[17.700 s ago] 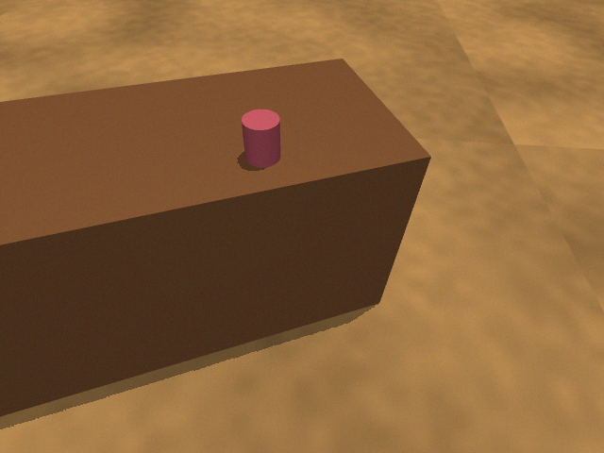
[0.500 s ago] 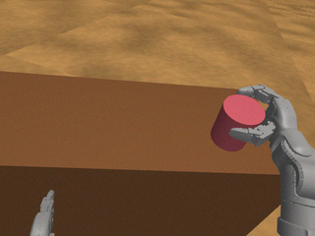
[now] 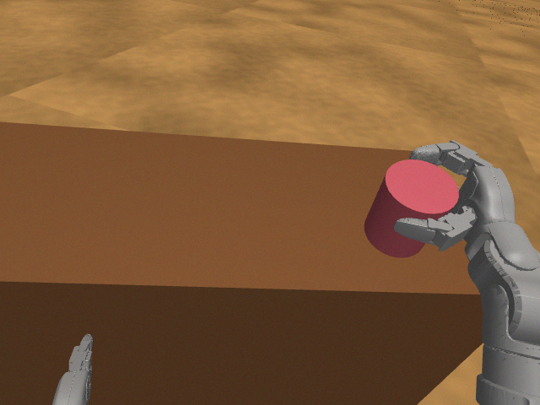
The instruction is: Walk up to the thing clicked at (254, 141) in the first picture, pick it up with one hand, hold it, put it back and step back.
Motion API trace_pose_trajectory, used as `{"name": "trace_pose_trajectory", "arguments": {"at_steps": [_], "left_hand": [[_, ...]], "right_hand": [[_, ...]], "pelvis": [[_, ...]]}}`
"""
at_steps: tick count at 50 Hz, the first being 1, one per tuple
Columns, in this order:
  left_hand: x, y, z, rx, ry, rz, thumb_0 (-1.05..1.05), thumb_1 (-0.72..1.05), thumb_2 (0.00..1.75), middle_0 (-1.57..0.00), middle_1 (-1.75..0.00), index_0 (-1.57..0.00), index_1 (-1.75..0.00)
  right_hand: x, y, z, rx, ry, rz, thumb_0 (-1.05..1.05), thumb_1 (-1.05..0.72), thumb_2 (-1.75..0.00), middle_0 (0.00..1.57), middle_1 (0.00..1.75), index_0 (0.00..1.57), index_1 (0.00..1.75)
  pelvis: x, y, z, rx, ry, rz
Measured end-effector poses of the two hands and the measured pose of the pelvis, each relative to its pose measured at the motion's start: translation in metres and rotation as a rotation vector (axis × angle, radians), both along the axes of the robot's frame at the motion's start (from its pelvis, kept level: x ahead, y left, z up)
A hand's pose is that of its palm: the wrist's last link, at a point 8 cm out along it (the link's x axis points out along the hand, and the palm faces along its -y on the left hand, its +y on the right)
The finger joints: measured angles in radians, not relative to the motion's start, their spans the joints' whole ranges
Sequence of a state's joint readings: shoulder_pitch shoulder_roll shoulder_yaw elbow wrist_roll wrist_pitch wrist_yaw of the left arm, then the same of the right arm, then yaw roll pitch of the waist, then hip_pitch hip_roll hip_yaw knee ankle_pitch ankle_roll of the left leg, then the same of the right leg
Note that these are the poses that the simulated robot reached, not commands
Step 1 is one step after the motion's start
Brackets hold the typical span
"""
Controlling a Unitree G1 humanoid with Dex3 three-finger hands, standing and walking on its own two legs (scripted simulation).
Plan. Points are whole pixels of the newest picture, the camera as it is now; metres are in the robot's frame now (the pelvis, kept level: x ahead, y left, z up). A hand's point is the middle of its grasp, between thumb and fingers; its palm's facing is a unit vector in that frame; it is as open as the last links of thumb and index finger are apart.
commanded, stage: hold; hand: right
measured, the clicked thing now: (406, 210) +0.32 -0.16 +0.21
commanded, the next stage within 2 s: crouch in 0.38 s
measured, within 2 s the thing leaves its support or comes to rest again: neither
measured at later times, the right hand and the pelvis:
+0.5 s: hand (421, 190) +0.32 -0.17 +0.24, palm faces +0.07 +1.00 -0.06, open 11.5 cm; pelvis -0.01 +0.00 +0.00, yaw +0 degrees
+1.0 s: hand (382, 207) +0.38 -0.16 +0.15, palm faces +0.06 +1.00 -0.02, open 11.5 cm; pelvis -0.01 +0.00 +0.00, yaw +1 degrees
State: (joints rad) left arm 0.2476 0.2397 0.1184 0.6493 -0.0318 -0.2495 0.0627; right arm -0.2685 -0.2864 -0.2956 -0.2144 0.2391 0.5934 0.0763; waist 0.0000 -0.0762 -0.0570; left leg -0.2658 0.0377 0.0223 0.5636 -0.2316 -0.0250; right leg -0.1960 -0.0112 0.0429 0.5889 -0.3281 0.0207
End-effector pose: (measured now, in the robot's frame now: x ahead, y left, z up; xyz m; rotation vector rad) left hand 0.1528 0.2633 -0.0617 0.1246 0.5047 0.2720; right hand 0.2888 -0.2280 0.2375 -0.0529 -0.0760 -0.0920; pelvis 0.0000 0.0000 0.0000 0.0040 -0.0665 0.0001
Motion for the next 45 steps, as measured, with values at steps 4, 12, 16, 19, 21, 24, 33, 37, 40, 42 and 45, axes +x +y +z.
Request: {"name": "trace_pose_trajectory", "arguments": {"at_steps": [4, 12, 16, 19, 21, 24, 33, 37, 40, 42, 45], "left_hand": [[0.002, -0.004, -0.003, -0.005, 0.013, -0.011, -0.01, -0.54, 0.05, -0.05, -0.05, -0.04, -0.05], [0.01, -0.001, 0.009, -0.01, -0.07, 0.006, -0.01, -0.54, 0.05, -0.05, -0.05, -0.04, -0.05], [0.002, 0.002, 0.005, -0.012, -0.049, 0.011, -0.01, -0.54, 0.05, -0.05, -0.05, -0.04, -0.05], [-0.007, 0.003, -0.002, -0.011, -0.006, 0.007, -0.01, -0.54, 0.05, -0.05, -0.05, -0.04, -0.05], [-0.01, 0.001, -0.006, -0.01, 0.021, -0.003, -0.01, -0.54, 0.05, -0.05, -0.05, -0.04, -0.05], [-0.009, -0.001, -0.007, -0.007, 0.032, -0.011, -0.01, -0.54, 0.06, -0.05, -0.05, -0.04, -0.05], [0.017, -0.005, 0.017, -0.007, -0.104, -0.02, -0.01, -0.53, 0.05, -0.05, -0.05, -0.04, -0.05], [0.01, -0.005, 0.017, -0.012, -0.103, -0.019, -0.01, -0.53, 0.05, -0.05, -0.05, -0.04, -0.05], [-0.005, -0.002, 0.004, -0.012, -0.032, -0.015, -0.01, -0.53, 0.05, -0.05, -0.05, -0.04, -0.05], [-0.017, 0.0, -0.006, -0.006, 0.025, -0.009, -0.01, -0.53, 0.06, -0.05, -0.05, -0.04, -0.05], [-0.03, 0.004, -0.016, 0.01, 0.093, 0.006, -0.01, -0.54, 0.06, -0.05, -0.05, -0.04, -0.05]], "right_hand": [[0.002, 0.006, 0.0, -0.002, 0.016, 0.034, -0.03, 0.61, -0.82, 0.65, 1.08, 0.74, 1.11], [0.012, 0.021, -0.011, 0.035, 0.08, 0.093, -0.02, 0.61, -0.82, 0.65, 1.07, 0.74, 1.1], [0.009, 0.014, -0.007, 0.03, 0.05, 0.048, -0.02, 0.61, -0.81, 0.65, 1.07, 0.74, 1.1], [0.005, 0.008, -0.001, 0.013, 0.018, 0.012, -0.02, 0.61, -0.81, 0.65, 1.07, 0.74, 1.1], [0.004, 0.005, 0.002, 0.004, 0.005, 0.001, -0.02, 0.61, -0.81, 0.65, 1.07, 0.74, 1.11], [0.004, 0.006, 0.004, -0.005, 0.007, 0.01, -0.02, 0.61, -0.81, 0.64, 1.08, 0.74, 1.11], [0.014, 0.021, -0.017, 0.049, 0.091, 0.094, -0.02, 0.61, -0.81, 0.65, 1.07, 0.74, 1.11], [0.02, 0.016, -0.036, 0.073, 0.136, 0.057, -0.01, 0.61, -0.8, 0.65, 1.07, 0.74, 1.11], [0.026, 0.008, -0.049, 0.066, 0.154, 0.016, -0.01, 0.61, -0.8, 0.65, 1.07, 0.74, 1.11], [0.032, 0.004, -0.055, 0.05, 0.159, -0.009, -0.01, 0.61, -0.8, 0.65, 1.07, 0.74, 1.11], [0.046, 0.001, -0.063, 0.036, 0.155, -0.022, -0.01, 0.61, -0.81, 0.65, 1.07, 0.74, 1.11]], "pelvis": [[-0.002, -0.001, 0.0, 0.0, -0.003, -0.003], [-0.003, -0.001, 0.001, -0.004, -0.002, 0.004], [-0.004, 0.001, 0.0, -0.004, 0.001, 0.007], [-0.004, 0.003, 0.0, -0.004, 0.002, 0.005], [-0.004, 0.003, 0.0, -0.003, 0.001, 0.002], [-0.005, 0.003, 0.0, -0.002, -0.002, -0.001], [-0.004, 0.002, 0.001, -0.005, -0.001, -0.003], [-0.004, 0.003, 0.0, -0.006, 0.006, 0.001], [-0.006, 0.004, -0.001, -0.005, 0.015, 0.003], [-0.007, 0.004, -0.001, -0.005, 0.023, 0.004], [-0.009, 0.004, -0.003, -0.004, 0.039, 0.007]]}}
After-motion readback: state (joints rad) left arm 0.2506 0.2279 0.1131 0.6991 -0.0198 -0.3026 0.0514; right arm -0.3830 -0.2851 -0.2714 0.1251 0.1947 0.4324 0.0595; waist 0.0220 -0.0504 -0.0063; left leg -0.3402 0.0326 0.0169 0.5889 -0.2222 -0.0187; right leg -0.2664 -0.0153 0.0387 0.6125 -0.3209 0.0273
